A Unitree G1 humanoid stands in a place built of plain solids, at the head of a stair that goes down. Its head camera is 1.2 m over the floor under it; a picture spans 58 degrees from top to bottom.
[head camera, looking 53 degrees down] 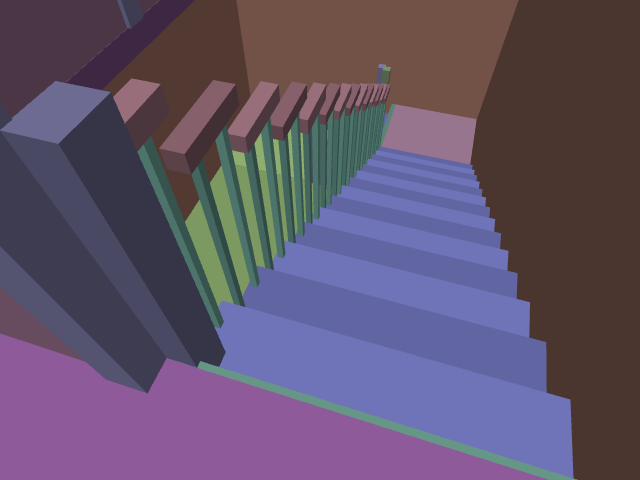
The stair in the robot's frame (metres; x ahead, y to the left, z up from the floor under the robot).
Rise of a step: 0.18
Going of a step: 0.28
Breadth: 1.19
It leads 17 degrees to the right of straight ahead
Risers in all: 15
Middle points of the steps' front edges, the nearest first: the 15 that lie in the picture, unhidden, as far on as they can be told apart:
0.32 -0.13 0.00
0.59 -0.21 -0.18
0.86 -0.30 -0.35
1.13 -0.38 -0.53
1.39 -0.46 -0.70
1.66 -0.54 -0.88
1.93 -0.63 -1.05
2.20 -0.71 -1.23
2.46 -0.79 -1.40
2.73 -0.87 -1.58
3.00 -0.96 -1.75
3.27 -1.04 -1.93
3.53 -1.12 -2.10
3.80 -1.21 -2.28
4.07 -1.29 -2.45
